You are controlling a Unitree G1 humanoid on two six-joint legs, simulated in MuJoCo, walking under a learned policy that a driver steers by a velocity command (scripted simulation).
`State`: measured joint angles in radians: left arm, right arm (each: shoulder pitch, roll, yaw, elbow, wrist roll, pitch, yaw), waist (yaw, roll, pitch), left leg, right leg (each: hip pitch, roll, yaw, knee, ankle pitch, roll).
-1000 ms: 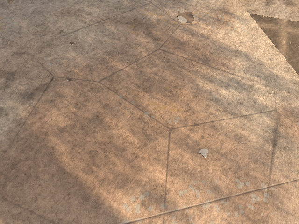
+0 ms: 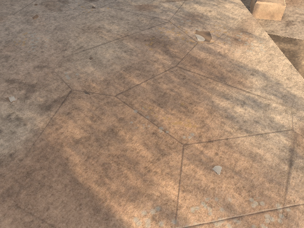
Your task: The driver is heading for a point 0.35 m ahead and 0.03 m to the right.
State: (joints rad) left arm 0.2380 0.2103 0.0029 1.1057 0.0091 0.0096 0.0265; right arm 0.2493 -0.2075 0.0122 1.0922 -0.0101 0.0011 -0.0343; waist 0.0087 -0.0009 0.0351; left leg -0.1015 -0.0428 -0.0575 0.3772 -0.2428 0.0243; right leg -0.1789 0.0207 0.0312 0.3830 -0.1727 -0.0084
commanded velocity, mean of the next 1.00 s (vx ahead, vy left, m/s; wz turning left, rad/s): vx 0.20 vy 0.00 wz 0.00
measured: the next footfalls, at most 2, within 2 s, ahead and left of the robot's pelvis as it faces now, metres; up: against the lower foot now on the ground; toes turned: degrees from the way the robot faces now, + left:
left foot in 0.74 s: +0.37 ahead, +0.02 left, +0.00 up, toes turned +2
right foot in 1.10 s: +0.32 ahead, -0.16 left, +0.00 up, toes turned -1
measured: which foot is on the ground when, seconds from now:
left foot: down 0.00-0.34, up 0.36-0.72, down 0.74-1.00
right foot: down 0.00-0.74, up 0.76-1.00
